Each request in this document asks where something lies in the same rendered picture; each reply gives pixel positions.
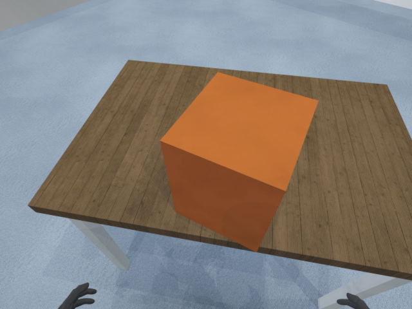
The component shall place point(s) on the carton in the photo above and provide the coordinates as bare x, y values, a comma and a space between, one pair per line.
231, 154

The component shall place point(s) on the table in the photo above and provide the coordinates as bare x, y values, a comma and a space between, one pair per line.
348, 203

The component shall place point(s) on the left robot hand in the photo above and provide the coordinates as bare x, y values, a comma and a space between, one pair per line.
72, 301

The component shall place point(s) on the right robot hand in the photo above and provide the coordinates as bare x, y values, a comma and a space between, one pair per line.
353, 301

